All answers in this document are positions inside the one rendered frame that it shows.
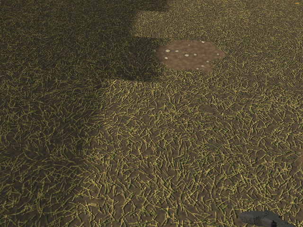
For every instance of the robot right hand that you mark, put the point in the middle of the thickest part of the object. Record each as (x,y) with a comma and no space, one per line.
(264,218)

